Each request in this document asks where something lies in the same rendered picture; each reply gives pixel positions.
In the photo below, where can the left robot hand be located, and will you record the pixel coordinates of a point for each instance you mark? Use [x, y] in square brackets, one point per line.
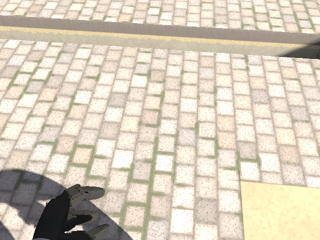
[58, 217]

